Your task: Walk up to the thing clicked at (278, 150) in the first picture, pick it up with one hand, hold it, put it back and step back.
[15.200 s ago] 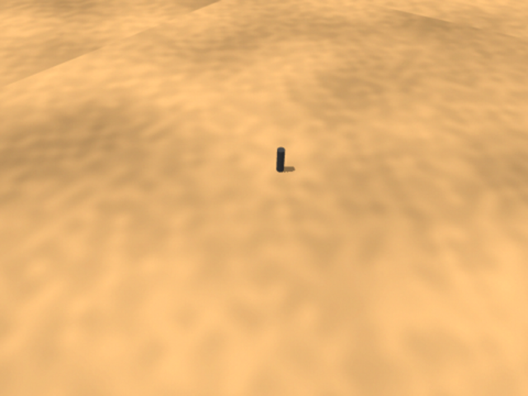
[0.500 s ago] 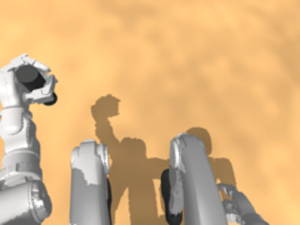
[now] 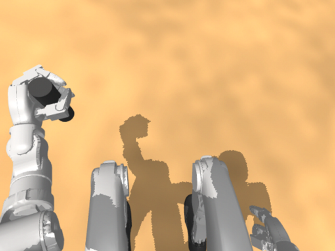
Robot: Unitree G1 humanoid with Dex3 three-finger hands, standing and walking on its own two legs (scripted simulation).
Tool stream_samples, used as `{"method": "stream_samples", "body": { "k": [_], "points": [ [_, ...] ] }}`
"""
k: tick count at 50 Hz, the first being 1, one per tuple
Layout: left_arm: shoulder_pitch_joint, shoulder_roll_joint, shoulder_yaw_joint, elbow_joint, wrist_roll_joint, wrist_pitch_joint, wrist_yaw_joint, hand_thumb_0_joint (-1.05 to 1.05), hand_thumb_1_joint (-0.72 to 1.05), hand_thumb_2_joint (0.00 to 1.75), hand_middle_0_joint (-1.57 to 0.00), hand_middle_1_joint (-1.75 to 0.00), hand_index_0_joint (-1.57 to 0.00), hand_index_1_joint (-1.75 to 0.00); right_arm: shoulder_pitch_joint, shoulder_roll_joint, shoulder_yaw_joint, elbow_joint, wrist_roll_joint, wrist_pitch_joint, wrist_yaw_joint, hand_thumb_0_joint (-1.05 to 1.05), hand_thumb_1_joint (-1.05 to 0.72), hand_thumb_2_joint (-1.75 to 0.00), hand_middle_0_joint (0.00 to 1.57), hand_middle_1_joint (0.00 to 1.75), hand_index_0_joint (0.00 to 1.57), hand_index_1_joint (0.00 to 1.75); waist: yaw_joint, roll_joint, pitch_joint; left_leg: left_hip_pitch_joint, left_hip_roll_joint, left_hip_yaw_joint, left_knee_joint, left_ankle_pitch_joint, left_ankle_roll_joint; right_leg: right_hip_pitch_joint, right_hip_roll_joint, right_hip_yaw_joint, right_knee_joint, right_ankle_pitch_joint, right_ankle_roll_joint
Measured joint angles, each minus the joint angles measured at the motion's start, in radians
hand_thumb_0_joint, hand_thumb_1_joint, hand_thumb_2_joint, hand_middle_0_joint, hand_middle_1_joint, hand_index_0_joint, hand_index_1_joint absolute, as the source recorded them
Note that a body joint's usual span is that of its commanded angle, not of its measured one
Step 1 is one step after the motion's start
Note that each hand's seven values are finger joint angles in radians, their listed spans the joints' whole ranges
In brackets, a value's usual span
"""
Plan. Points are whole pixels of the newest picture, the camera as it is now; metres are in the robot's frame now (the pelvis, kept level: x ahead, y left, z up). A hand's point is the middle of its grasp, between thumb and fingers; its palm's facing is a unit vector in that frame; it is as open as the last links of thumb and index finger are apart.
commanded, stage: lift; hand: left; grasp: from the side
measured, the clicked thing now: (54, 102) +0.45 +0.25 -0.04
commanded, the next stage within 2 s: hold in 1.70 s
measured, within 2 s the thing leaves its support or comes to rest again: neither
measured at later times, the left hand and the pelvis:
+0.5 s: hand (12, 61) +0.42 +0.22 +0.16, palm faces +0.18 -0.98 -0.06, open 5.3 cm; pelvis +0.03 +0.01 +0.14, yaw +2 degrees
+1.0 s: hand out of the picture +0.40 +0.21 +0.29, palm faces +0.18 -0.98 -0.04, open 5.3 cm; pelvis +0.05 +0.01 +0.25, yaw +3 degrees
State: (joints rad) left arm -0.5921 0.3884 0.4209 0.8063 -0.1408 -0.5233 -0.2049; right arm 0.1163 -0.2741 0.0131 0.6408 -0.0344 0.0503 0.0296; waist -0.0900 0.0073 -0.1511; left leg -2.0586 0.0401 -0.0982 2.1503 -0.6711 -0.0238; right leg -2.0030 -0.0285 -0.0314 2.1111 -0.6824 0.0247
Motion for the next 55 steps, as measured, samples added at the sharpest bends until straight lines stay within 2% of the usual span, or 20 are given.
{"method": "stream_samples", "body": {
  "k": [13, 26, 33, 40, 55],
  "points": [
    [0.143, -0.062, -0.072, -0.25, -0.027, 0.12, 0.046, 0.03, 0.15, 1.14, -1.0, -1.11, -1.03, -1.14, -0.001, 0.012, -0.02, -0.041, 0.045, -0.014, -0.03, 0.0, -0.9, -0.89, 0.2, 0.3, 0.2, 0.3, 0.034, 0.01, -0.025, 0.184, 0.007, 0.018, -0.188, 0.01, 0.003, 0.18, -0.003, -0.002, -0.187, 0.013, -0.002],
    [0.311, -0.112, -0.173, -0.486, -0.021, 0.241, 0.154, 0.03, 0.15, 1.14, -1.0, -1.11, -1.03, -1.14, 0.011, 0.036, -0.029, -0.051, 0.069, -0.027, -0.06, 0.0, -0.89, -0.89, 0.2, 0.3, 0.2, 0.3, 0.053, 0.022, -0.024, 0.498, 0.011, 0.035, -0.453, 0.035, 0.011, 0.497, -0.006, -0.01, -0.462, 0.045, 0.004],
    [0.357, -0.124, -0.205, -0.487, -0.019, 0.256, 0.177, 0.03, 0.15, 1.14, -1.0, -1.12, -1.03, -1.14, 0.036, 0.045, -0.022, -0.047, 0.071, -0.045, -0.067, 0.0, -0.9, -0.89, 0.2, 0.3, 0.2, 0.3, 0.053, 0.02, -0.017, 0.689, 0.012, 0.043, -0.608, 0.064, 0.013, 0.689, -0.006, -0.013, -0.622, 0.078, 0.006],
    [0.383, -0.135, -0.225, -0.464, -0.018, 0.247, 0.175, 0.03, 0.15, 1.14, -1.0, -1.12, -1.03, -1.15, 0.064, 0.046, -0.021, -0.042, 0.069, -0.064, -0.067, 0.0, -0.9, -0.89, 0.2, 0.3, 0.2, 0.3, 0.054, 0.014, 0.004, 0.847, 0.013, 0.05, -0.743, 0.099, 0.014, 0.848, -0.005, -0.016, -0.76, 0.116, 0.006],
    [0.427, -0.166, -0.258, -0.456, -0.017, 0.213, 0.178, 0.03, 0.15, 1.14, -1.0, -1.12, -1.03, -1.15, 0.1, 0.052, -0.019, -0.019, 0.057, -0.072, -0.065, 0.0, -0.9, -0.89, 0.2, 0.3, 0.2, 0.3, 0.062, 0.014, 0.049, 1.086, 0.012, 0.07, -0.955, 0.157, 0.013, 1.079, -0.005, -0.009, -0.967, 0.176, 0.007]
  ]
}}
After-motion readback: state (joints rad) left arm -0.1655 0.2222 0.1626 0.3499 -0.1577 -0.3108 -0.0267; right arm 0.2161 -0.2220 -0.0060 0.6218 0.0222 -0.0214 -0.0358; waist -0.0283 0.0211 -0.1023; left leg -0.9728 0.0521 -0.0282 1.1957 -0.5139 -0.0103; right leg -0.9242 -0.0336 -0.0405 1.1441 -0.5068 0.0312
